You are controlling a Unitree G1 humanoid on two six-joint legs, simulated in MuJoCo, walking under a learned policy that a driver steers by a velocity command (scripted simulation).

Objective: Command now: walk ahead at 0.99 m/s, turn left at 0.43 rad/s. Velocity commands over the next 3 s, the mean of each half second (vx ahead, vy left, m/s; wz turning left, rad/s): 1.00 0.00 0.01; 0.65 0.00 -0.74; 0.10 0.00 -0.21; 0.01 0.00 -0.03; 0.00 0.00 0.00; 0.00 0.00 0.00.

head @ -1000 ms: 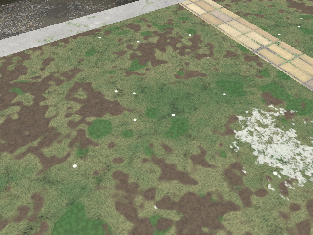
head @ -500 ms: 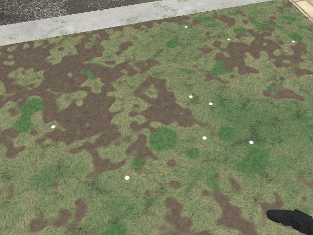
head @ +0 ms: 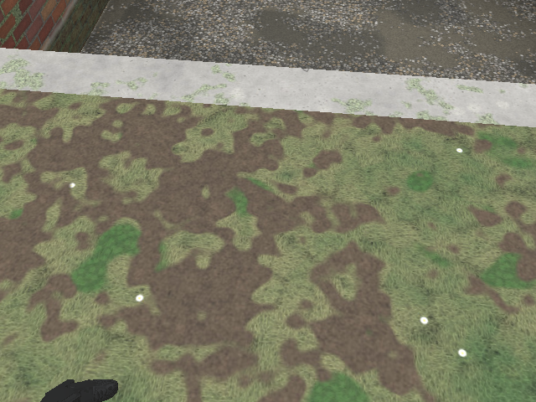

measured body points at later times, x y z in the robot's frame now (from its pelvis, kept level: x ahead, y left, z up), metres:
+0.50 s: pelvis +0.44 +0.07 +0.01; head +0.46 +0.08 +0.46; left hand +0.46 +0.34 -0.13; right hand +0.60 -0.19 -0.07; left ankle +0.52 +0.18 -0.71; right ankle +0.26 -0.10 -0.59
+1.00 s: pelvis +0.80 +0.02 +0.00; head +0.84 +0.00 +0.45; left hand +1.02 +0.22 -0.10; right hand +0.87 -0.30 -0.09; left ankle +0.81 +0.20 -0.61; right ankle +0.89 -0.05 -0.71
